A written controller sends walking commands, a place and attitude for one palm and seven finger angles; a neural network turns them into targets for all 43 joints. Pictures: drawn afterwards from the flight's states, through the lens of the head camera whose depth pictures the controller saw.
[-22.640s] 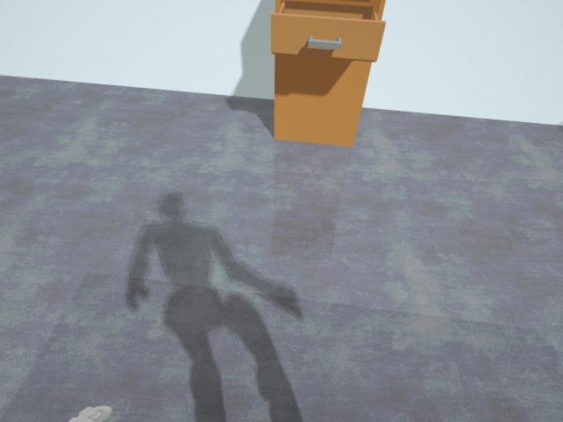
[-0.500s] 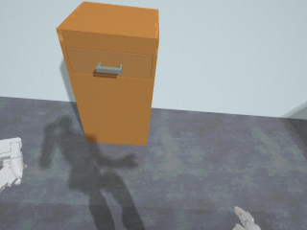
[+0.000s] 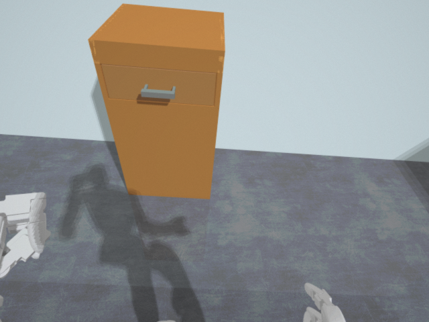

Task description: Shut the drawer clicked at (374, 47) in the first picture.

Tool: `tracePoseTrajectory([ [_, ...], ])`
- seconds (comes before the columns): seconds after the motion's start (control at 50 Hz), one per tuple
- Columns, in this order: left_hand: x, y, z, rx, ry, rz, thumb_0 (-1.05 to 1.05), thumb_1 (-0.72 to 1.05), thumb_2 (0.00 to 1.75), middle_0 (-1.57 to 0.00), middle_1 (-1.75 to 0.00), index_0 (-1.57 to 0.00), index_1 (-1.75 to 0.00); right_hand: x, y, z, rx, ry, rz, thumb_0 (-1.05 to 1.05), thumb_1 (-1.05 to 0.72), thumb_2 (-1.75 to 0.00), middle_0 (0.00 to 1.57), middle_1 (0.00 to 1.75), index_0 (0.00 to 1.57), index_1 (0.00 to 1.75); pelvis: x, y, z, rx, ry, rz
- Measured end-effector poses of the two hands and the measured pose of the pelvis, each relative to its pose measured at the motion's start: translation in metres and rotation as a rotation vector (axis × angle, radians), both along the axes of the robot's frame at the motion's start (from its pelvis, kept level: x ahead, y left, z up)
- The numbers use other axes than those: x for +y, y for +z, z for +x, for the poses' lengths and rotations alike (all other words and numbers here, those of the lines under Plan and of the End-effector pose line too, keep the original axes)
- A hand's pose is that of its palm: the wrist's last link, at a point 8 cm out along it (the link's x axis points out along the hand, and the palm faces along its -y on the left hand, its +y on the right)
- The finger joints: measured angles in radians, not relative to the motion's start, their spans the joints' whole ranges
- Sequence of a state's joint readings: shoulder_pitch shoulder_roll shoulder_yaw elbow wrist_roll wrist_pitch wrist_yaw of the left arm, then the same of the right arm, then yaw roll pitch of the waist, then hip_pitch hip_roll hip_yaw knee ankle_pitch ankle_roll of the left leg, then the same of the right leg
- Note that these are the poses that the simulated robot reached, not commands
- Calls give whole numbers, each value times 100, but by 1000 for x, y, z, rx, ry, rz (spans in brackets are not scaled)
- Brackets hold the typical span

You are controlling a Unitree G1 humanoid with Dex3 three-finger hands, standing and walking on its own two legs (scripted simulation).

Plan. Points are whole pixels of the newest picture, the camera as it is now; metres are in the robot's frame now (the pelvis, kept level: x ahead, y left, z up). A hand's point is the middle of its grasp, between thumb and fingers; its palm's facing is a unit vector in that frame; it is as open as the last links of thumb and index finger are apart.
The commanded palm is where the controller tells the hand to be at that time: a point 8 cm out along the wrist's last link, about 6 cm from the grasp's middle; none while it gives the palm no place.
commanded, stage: stop stepping back and stand still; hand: left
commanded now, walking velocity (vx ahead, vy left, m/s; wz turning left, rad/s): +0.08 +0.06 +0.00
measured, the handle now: (159, 90) +0.91 +0.25 -0.05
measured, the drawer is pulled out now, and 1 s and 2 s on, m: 0.00 0.00 0.00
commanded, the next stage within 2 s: let the arm hang, fingers relaxed in 0.68 s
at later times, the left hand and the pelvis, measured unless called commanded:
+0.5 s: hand (22, 227) +0.20 +0.27 +0.16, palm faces +0.38 -0.81 -0.45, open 3.2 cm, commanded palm +0.14 +0.31 +0.18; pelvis +0.01 +0.03 +0.00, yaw +1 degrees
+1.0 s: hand out of the picture +0.12 +0.26 -0.12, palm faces +0.01 -0.94 -0.33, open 3.0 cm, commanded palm none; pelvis +0.00 +0.04 -0.01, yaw +2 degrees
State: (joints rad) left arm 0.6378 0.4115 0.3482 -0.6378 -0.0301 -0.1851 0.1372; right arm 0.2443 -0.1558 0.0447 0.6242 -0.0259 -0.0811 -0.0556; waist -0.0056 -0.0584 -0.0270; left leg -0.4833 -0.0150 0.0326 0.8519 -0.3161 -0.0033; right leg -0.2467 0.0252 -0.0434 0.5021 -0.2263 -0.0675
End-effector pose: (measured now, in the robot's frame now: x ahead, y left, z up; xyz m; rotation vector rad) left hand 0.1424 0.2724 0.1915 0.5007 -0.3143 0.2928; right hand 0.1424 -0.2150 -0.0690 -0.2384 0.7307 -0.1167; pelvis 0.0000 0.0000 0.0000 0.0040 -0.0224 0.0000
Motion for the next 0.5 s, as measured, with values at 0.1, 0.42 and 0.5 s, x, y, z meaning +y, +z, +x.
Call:
tracePoseTrajectory([
  [0.1, 24, -9, 1, -12, 91, -23, 1, 89, 90, -141, -160, -141, -160, -16, -8, -7, 31, -43, -67, 1, -91, -90, 20, 30, 20, 30, 12, -5, 8, 16, 30, -21],
  [0.42, 33, -9, 12, 62, 60, 12, 1, 89, 90, -141, -160, -141, -160, 27, -4, 25, -38, 4, 30, 1, -91, -90, 20, 30, 20, 30, 27, 0, 10, 9, 17, -13],
  [0.5, 39, -13, 13, 88, 82, -3, 1, 89, 90, -141, -160, -141, -160, 32, -3, 32, -40, 11, 35, 1, -91, -90, 20, 30, 20, 30, 30, 1, 11, 11, 18, -13],
])
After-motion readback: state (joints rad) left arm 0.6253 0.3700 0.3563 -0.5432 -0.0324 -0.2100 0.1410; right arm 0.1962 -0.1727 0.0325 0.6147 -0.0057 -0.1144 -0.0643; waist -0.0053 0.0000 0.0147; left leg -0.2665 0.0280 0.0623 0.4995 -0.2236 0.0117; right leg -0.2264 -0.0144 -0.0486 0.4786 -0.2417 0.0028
